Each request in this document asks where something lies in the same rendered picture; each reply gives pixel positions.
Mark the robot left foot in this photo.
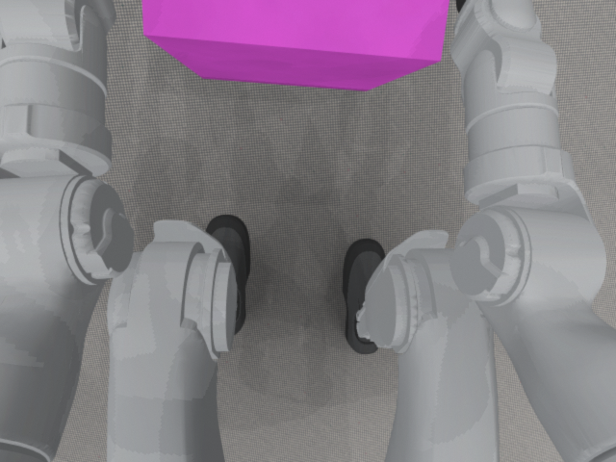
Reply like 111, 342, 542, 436
206, 215, 250, 335

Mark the right robot forearm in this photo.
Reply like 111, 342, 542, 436
449, 0, 599, 233

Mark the robot right upper arm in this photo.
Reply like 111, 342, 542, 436
449, 205, 616, 462

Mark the left robot forearm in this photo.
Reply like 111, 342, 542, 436
0, 0, 116, 179

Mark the robot left upper arm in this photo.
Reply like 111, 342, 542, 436
0, 174, 134, 462

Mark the carton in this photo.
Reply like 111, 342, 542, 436
142, 0, 449, 91

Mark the robot right shin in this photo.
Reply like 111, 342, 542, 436
356, 230, 483, 348

